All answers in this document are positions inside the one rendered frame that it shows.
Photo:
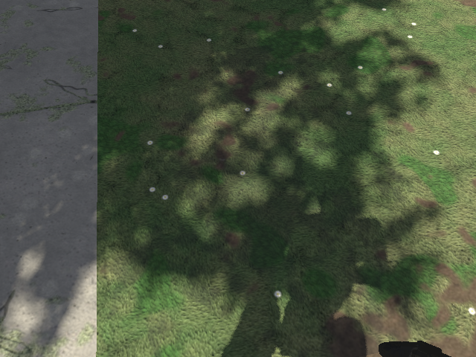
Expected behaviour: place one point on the right robot hand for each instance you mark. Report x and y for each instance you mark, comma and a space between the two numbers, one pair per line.
409, 349

